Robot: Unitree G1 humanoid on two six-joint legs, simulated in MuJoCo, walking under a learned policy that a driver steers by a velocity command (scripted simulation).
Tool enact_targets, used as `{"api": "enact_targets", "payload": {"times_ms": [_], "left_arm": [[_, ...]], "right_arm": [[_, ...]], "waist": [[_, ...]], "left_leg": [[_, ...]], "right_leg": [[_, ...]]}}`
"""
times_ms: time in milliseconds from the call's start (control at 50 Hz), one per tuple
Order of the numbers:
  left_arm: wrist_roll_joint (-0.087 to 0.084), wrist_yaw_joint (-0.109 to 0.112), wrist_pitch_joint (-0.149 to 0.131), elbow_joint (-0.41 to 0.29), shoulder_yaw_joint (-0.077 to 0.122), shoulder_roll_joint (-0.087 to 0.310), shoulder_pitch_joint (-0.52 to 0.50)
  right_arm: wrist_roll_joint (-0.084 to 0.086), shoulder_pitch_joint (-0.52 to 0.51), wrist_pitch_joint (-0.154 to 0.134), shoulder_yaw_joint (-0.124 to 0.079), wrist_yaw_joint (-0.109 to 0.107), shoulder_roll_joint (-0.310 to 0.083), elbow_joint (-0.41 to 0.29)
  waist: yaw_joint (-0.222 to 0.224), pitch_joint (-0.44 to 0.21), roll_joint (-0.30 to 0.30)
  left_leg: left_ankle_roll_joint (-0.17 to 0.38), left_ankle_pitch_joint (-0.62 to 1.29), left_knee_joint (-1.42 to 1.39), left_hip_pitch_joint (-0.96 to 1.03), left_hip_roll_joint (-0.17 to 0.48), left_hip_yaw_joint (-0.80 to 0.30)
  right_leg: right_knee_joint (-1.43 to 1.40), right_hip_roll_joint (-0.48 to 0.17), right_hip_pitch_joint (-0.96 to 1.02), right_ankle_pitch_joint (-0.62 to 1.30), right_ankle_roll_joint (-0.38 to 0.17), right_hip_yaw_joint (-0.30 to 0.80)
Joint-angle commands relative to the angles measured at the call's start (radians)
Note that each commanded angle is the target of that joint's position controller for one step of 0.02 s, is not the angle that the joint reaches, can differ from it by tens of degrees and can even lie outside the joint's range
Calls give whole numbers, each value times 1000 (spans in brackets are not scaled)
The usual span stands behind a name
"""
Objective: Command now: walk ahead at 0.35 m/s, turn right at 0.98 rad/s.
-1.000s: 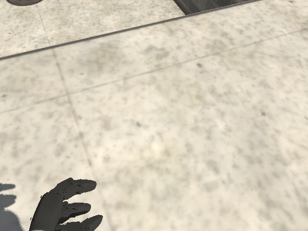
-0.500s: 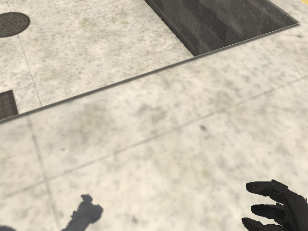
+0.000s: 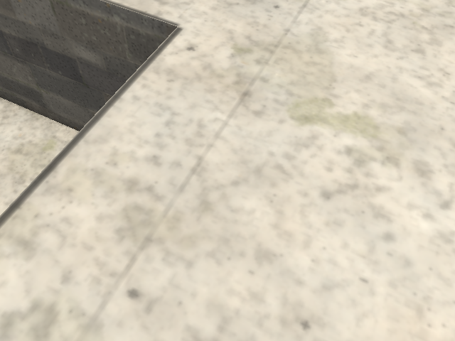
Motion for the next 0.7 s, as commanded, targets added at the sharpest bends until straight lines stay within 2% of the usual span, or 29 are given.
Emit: {"api": "enact_targets", "payload": {"times_ms": [20,40,60,100,120,160,180,220,240,260,280,300,320,340,360,380,400,420,460,480,520,560,580,600,620,640,660,680,700], "left_arm": [[1,16,-35,-130,62,159,-61],[-9,23,-32,-118,58,137,-66],[-12,36,-27,-108,59,134,-62],[-16,66,5,-91,68,144,-49],[-23,78,25,-88,72,144,-46],[-37,94,53,-84,74,135,-30],[-37,97,61,-82,73,127,-20],[-27,98,67,-88,67,99,-17],[-21,97,65,-97,63,85,-30],[-20,94,63,-110,58,68,-58],[-13,84,61,-113,39,6,-15],[4,82,58,-110,22,-48,97],[-23,54,48,-126,43,68,214],[-29,50,55,-86,70,162,149],[-28,56,72,-89,82,188,71],[-25,64,90,-90,81,174,55],[-23,68,97,-104,74,149,49],[-21,69,98,-112,65,118,39],[-21,74,92,-116,52,69,35],[-22,73,90,-118,50,64,27],[-19,60,82,-113,52,76,36],[-17,41,74,-84,58,94,85],[-17,36,74,-54,64,104,126],[-15,33,75,-21,71,112,167],[-15,33,77,9,76,114,208],[-17,35,79,40,76,105,253],[-19,38,80,87,73,85,325],[-25,40,72,156,75,65,425],[37,-1,80,125,39,21,400]], "right_arm": [[-10,89,22,-78,-23,-245,-83],[-19,65,31,-77,-26,-226,-95],[-29,23,31,-70,-30,-190,-114],[-33,-46,33,-54,-29,-126,-139],[-27,-67,36,-50,-26,-115,-142],[-13,-134,39,-51,-15,-114,-157],[-7,-167,41,-55,-10,-120,-167],[0,-190,42,-70,-3,-149,-173],[0,-173,39,-80,-1,-165,-166],[-5,-122,32,-88,-2,-171,-147],[-20,-73,30,-91,-8,-186,-138],[-48,-57,44,-86,-18,-198,-169],[-46,-45,57,-102,-18,-232,-154],[-36,-102,64,-97,-26,-168,-188],[-35,-120,79,-81,-34,-120,-193],[-31,-152,94,-75,-39,-118,-206],[-30,-193,103,-80,-42,-142,-204],[-36,-190,107,-86,-45,-156,-196],[-42,-159,112,-94,-46,-161,-168],[-42,-150,113,-99,-45,-164,-158],[-16,-124,108,-120,-38,-203,-135],[15,-153,97,-140,-29,-248,-127],[25,-187,90,-145,-24,-259,-127],[27,-208,84,-149,-20,-262,-124],[22,-230,79,-150,-15,-258,-122],[20,-260,75,-148,-12,-245,-127],[21,-305,77,-140,-9,-214,-137],[14,-320,83,-125,-6,-151,-139],[-60,-211,134,-99,17,-97,-89]], "waist": [[-44,-176,147],[-47,-150,133],[-41,-145,123],[-22,-198,80],[-10,-238,48],[23,-269,-6],[37,-264,-31],[39,-234,-87],[26,-222,-112],[-6,-226,-113],[0,-301,-8],[55,-360,170],[120,-484,364],[65,-383,249],[38,-298,156],[44,-255,107],[59,-196,110],[57,-172,116],[43,-199,151],[36,-215,164],[34,-273,193],[67,-276,226],[93,-263,238],[115,-248,252],[138,-232,255],[163,-208,236],[202,-173,175],[233,-121,30],[216,-17,-220]], "left_leg": [[-22,12,-93,-221,47,-36],[-29,25,-202,-180,51,-19],[-34,67,-309,-146,30,4],[-42,207,-506,-87,-39,39],[-42,295,-600,-39,-75,47],[-37,423,-757,23,-125,46],[-36,449,-821,40,-139,35],[-31,464,-931,62,-134,-18],[-20,478,-987,76,-116,-44],[2,573,-1079,150,-76,-49],[72,709,-1093,347,78,-136],[200,1079,-999,567,310,-361],[371,832,-1055,585,511,-655],[362,605,-1081,491,409,-560],[300,427,-1089,399,314,-389],[262,364,-1113,302,256,-297],[253,368,-1138,208,224,-218],[247,398,-1162,152,192,-140],[267,445,-1176,186,191,-59],[281,451,-1180,212,210,-41],[275,173,-1234,243,257,-56],[233,-71,-1304,161,269,-29],[205,-125,-1329,93,258,19],[182,-149,-1342,53,250,64],[163,-153,-1336,35,246,101],[143,-155,-1301,18,241,134],[118,-165,-1205,-22,217,185],[101,-171,-970,-94,155,252],[77,-256,-502,-365,79,350]], "right_leg": [[-309,-346,250,564,-188,513],[-302,-298,151,616,-164,443],[-281,-245,86,666,-141,393],[-218,-163,55,714,-87,336],[-192,-133,57,676,-49,325],[-157,-113,67,522,17,354],[-145,-113,77,429,37,389],[-106,-123,124,263,55,482],[-64,-129,158,204,62,517],[24,-115,165,131,84,513],[242,-61,95,-173,127,432],[477,38,-119,-613,175,316],[650,-58,-192,-563,214,268],[722,-133,-214,-454,254,218],[757,-158,-237,-352,270,185],[780,-175,-211,-303,277,159],[754,-194,-198,-265,276,124],[715,-204,-165,-240,269,90],[633,-220,-148,-232,265,55],[596,-239,-146,-231,265,53],[513,-277,-117,-234,247,36],[395,-286,15,-228,198,2],[321,-275,120,-228,173,-32],[272,-257,201,-235,157,-76],[237,-247,260,-246,145,-117],[178,-245,307,-248,131,-147],[56,-237,373,-212,110,-175],[-78,-205,449,-229,81,-160],[-146,-227,509,-450,28,78]]}}
Keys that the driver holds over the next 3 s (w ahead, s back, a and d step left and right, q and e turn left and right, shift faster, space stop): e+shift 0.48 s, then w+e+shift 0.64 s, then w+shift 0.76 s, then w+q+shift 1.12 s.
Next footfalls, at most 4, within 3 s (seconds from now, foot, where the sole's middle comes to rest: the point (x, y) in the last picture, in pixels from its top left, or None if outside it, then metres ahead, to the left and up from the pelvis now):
0.28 left None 0.38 0.12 -0.75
0.72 right None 0.12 0.00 -0.75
1.08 left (274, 302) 0.52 -0.15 -0.75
1.50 right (445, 333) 0.42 -0.62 -0.75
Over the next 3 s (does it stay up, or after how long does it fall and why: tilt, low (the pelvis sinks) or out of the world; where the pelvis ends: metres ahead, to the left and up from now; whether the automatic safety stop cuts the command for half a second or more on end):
stays up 1.02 -1.69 0.02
